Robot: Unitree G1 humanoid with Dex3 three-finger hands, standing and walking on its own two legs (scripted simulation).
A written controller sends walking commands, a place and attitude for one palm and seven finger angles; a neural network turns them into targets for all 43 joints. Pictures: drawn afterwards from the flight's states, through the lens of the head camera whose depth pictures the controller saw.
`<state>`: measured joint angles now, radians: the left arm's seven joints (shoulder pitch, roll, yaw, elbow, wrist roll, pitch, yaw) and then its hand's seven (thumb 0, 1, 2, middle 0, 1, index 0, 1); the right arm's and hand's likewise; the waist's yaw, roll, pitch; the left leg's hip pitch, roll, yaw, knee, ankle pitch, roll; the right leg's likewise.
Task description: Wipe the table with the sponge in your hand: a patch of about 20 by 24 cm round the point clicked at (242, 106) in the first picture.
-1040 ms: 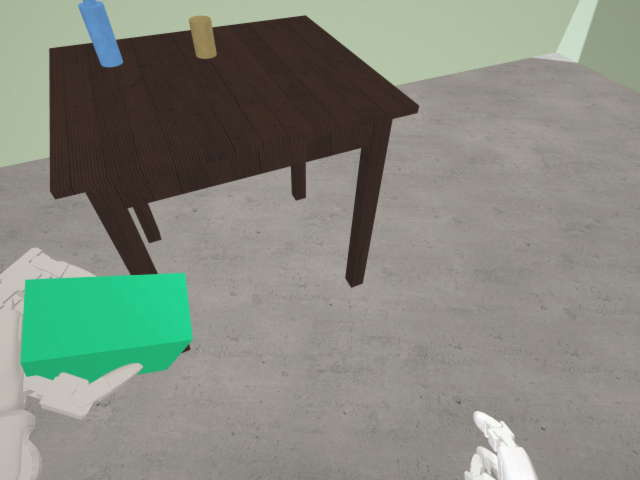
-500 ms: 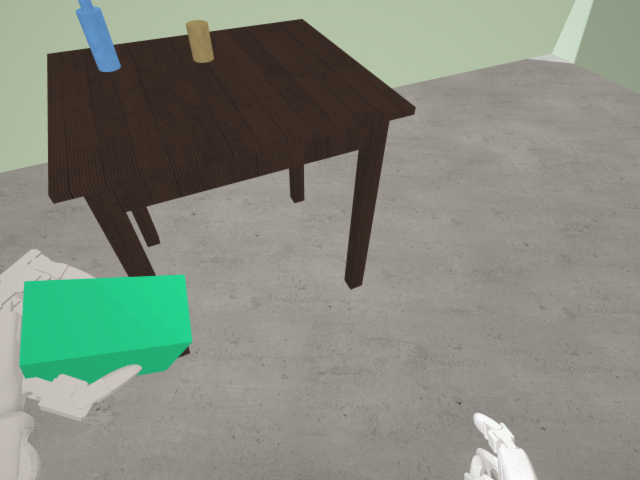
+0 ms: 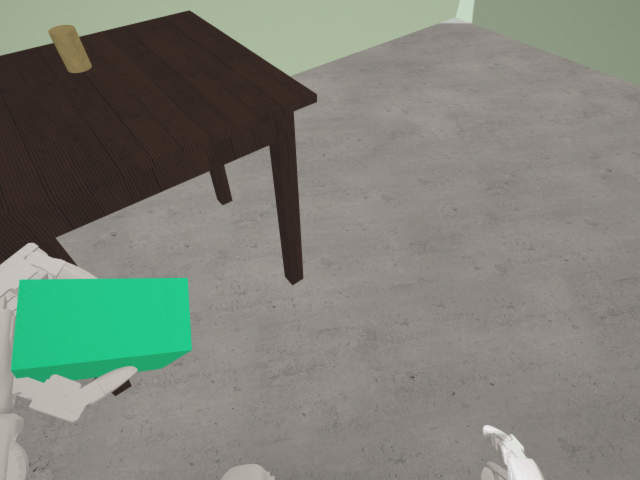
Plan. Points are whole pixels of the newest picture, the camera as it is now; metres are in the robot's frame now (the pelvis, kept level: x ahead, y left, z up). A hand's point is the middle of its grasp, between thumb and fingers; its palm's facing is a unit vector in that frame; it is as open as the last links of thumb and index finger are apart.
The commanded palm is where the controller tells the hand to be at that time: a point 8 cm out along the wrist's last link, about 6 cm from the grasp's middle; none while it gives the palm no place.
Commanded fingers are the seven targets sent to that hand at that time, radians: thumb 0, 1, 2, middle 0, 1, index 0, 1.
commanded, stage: walk to a spot facing it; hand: left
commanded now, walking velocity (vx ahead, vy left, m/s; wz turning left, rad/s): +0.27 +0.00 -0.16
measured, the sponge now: (128, 331) +0.23 +0.19 +0.15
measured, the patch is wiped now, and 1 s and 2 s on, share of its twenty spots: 0.00 0.00 0.00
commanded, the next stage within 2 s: turn to face it in 0.14 s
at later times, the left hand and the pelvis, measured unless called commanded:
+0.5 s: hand (159, 235) +0.33 +0.19 +0.17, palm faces +0.31 -0.83 -0.47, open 10.5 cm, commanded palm +0.26 +0.25 +0.18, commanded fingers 0.00 0.10 1.30 -1.20 -1.60 -1.20 -1.60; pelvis +0.09 -0.03 -0.01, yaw -2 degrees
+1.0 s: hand (126, 275) +0.27 +0.20 +0.18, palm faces +0.49 -0.75 -0.45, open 10.5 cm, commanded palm +0.22 +0.23 +0.18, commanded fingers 0.00 0.10 1.30 -1.20 -1.60 -1.20 -1.60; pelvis +0.10 -0.07 +0.00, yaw +8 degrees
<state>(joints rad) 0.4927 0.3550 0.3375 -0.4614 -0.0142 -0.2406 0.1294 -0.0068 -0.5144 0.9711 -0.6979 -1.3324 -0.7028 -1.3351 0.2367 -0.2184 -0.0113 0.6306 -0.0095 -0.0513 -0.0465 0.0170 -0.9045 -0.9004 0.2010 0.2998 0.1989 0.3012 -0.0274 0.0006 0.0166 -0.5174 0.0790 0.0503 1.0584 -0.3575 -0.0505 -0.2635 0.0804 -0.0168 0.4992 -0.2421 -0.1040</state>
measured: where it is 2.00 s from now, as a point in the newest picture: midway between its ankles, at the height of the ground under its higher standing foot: outside the picture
